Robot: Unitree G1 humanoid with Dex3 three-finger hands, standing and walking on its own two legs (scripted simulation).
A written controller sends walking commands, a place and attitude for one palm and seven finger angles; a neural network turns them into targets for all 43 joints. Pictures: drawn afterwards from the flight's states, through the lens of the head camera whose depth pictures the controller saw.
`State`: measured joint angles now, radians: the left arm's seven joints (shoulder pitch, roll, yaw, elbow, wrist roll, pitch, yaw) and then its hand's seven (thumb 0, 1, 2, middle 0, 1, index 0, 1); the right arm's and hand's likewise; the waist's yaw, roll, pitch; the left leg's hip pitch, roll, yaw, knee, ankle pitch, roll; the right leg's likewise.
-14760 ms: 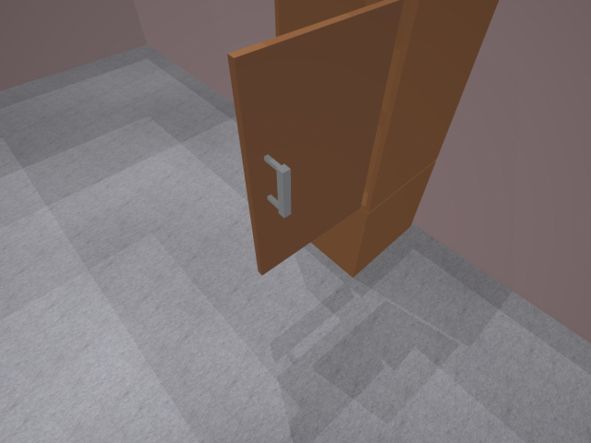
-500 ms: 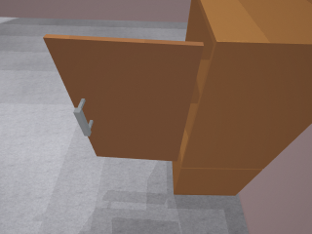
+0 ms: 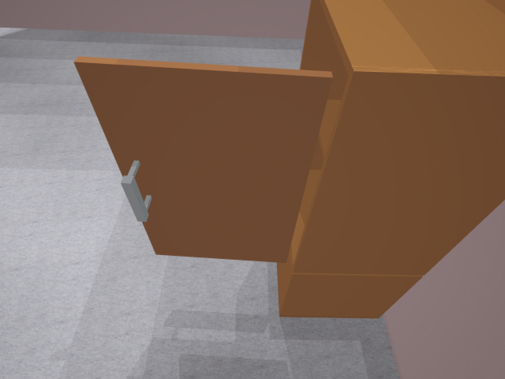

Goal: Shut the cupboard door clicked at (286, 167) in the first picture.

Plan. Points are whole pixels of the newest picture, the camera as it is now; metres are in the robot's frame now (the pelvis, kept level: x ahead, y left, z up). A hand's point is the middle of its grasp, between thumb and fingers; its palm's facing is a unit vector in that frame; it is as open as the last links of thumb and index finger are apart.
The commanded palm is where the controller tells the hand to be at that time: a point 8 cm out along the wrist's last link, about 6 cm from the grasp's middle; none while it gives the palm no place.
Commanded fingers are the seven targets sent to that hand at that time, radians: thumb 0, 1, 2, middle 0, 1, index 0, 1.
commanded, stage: raise the hand and make a fist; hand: left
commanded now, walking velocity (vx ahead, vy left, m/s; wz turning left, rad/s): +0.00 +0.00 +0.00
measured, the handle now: (139, 192) +0.46 +0.26 -0.02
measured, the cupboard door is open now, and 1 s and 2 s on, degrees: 87 87 87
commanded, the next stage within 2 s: bring the fist close to the handle in 2.00 s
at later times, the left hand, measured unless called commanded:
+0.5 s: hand out of the picture +0.12 +0.16 -0.08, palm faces +0.00 -1.00 +0.01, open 6.2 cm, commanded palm +0.11 +0.22 -0.06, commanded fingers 0.00 0.90 0.90 -0.58 -0.72 -0.58 -0.72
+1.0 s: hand (138, 361) +0.15 +0.18 -0.04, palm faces +0.01 -1.00 -0.05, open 3.8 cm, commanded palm +0.12 +0.23 -0.04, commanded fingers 0.00 0.90 0.90 -1.04 -1.22 -1.04 -1.22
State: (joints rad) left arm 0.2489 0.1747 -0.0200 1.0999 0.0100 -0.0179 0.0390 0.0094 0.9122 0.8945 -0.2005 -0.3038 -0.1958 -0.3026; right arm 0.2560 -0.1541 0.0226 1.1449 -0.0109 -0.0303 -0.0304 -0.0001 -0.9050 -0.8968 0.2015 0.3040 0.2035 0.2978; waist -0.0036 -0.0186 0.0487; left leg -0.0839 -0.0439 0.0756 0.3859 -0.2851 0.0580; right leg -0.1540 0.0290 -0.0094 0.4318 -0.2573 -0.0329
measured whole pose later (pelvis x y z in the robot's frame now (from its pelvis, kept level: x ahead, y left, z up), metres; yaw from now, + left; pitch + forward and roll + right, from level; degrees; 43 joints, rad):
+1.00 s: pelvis -0.05 -0.01 -0.09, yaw +3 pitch +16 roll -1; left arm 0.43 0.25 0.16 -0.04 -0.30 -0.41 -0.29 0.02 0.90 0.90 -0.87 -1.03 -0.86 -1.03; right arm 0.30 -0.24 0.01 0.52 0.02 -0.21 -0.04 0.01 -0.90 -0.90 0.21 0.30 0.21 0.30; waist -0.01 0.03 -0.14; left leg -0.89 -0.05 -0.01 1.16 -0.55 0.04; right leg -0.93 0.03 -0.10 1.11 -0.46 -0.07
